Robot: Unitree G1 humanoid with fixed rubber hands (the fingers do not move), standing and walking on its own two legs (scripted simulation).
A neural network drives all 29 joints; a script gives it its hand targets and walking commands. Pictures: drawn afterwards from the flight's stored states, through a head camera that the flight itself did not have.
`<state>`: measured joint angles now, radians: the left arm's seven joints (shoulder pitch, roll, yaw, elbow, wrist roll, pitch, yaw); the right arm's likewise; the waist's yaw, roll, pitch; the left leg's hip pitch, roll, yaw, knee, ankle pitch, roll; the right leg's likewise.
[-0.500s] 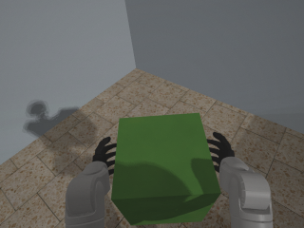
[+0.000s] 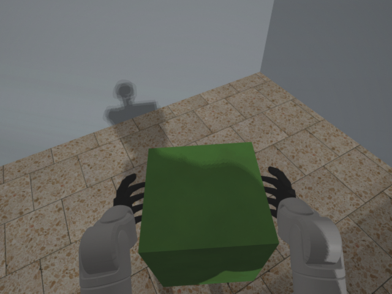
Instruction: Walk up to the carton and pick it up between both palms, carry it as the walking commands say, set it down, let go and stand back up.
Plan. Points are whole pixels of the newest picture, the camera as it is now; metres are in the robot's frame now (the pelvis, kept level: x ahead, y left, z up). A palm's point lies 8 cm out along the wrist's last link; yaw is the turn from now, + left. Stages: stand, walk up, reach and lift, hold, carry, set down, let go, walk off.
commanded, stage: carry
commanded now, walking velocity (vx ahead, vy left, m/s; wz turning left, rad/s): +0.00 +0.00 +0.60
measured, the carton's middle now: (204, 219) +0.29 +0.02 +0.00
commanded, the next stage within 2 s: none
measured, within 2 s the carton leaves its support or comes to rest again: neither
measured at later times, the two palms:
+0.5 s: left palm (71, 288) +0.14 +0.21 +0.08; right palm (256, 236) +0.22 -0.07 +0.08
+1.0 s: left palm out of the picture +0.00 +0.22 +0.09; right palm (237, 286) +0.15 -0.03 +0.08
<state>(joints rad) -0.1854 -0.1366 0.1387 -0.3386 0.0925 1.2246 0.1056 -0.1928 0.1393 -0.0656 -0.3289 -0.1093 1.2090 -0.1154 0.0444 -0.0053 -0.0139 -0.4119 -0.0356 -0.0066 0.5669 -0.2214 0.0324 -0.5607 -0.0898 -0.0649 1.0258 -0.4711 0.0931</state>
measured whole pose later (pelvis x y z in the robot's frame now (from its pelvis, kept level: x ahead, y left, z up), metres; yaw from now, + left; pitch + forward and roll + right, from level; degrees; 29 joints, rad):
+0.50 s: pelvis -0.08 +0.00 -0.01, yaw +19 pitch +3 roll +3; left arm -0.22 -0.14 0.14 -0.31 0.12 1.23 0.09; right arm -0.22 0.14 -0.10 -0.33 -0.09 1.23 -0.13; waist -0.04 -0.01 -0.04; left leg -0.31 0.01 0.11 0.59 -0.33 -0.03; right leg -0.42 -0.24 -0.26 0.71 -0.31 0.02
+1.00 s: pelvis -0.15 -0.04 +0.01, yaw +35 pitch +2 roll +2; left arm -0.18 -0.14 0.10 -0.32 0.09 1.22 0.10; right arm -0.17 0.13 -0.09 -0.38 -0.10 1.24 -0.12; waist -0.04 0.04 -0.02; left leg -0.56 0.01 0.05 1.04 -0.43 -0.02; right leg -0.35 -0.11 -0.18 0.57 -0.25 -0.03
